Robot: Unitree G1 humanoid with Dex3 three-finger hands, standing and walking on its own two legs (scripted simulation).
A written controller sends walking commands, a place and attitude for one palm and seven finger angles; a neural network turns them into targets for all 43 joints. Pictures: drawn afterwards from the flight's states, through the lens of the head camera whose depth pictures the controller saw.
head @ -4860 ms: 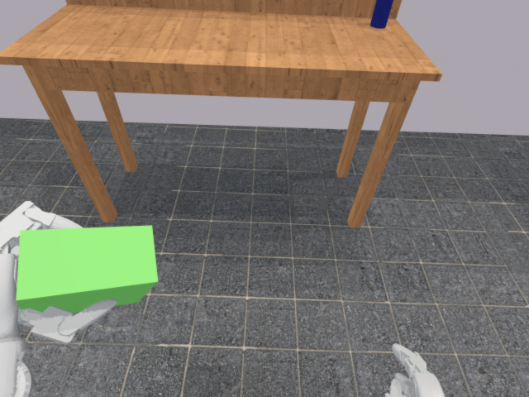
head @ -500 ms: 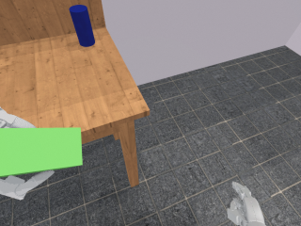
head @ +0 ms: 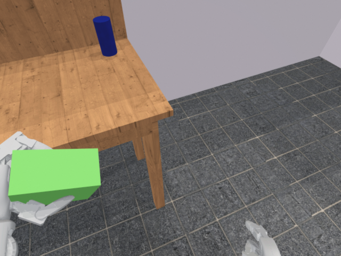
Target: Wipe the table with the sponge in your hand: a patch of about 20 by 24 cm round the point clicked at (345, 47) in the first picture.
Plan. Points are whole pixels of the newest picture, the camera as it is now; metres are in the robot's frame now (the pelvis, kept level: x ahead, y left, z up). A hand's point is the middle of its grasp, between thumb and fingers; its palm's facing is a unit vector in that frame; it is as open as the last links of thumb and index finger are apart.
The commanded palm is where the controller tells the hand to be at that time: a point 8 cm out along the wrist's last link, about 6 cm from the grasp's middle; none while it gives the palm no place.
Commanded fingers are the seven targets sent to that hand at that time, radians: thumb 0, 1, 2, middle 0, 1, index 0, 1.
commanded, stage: come to a stop and stand still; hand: left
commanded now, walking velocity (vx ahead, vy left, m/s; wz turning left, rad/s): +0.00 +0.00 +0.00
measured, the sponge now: (69, 177) +0.23 +0.20 +0.14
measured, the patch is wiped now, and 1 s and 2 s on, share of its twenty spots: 0.00 0.00 0.00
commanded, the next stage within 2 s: look again from close up in 1.02 s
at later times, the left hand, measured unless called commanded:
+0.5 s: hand (12, 237) +0.13 +0.23 +0.16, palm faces +0.39 -0.84 -0.38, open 10.5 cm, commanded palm +0.08 +0.28 +0.18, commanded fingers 0.00 0.10 1.30 -1.20 -1.60 -1.20 -1.60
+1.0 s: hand out of the picture +0.10 +0.24 +0.16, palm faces +0.40 -0.84 -0.37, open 10.5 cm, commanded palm +0.05 +0.29 +0.18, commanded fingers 0.00 0.10 1.30 -1.20 -1.60 -1.20 -1.60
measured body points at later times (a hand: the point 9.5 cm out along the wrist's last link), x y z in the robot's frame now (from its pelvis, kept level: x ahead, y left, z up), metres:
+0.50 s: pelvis -0.08 +0.00 +0.00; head -0.08 +0.00 +0.45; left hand +0.10 +0.27 +0.18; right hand +0.08 -0.22 -0.10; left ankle -0.01 +0.12 -0.73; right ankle -0.03 -0.11 -0.74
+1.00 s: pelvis -0.10 +0.00 -0.01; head -0.11 +0.01 +0.44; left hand +0.07 +0.29 +0.18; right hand +0.05 -0.23 -0.10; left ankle -0.02 +0.12 -0.74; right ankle -0.09 -0.11 -0.73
